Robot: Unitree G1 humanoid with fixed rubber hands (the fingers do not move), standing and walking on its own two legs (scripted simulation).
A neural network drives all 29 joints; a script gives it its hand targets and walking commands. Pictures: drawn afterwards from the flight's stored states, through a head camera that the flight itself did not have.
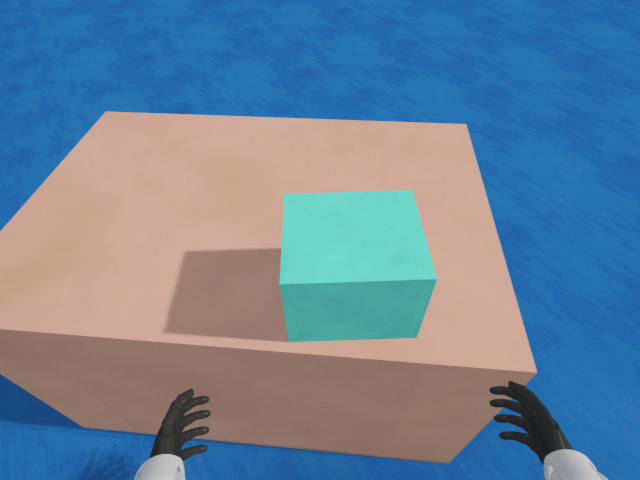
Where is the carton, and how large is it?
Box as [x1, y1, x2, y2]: [279, 190, 436, 341]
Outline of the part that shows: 411,190 284,194 279,284 289,341 416,337 436,277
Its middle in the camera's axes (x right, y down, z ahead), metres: +0.05 +0.05 +0.67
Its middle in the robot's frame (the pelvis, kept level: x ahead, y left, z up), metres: +0.46 -0.02 -0.06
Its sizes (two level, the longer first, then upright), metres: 0.221 0.189 0.173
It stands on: a pedestal, 0.63 m high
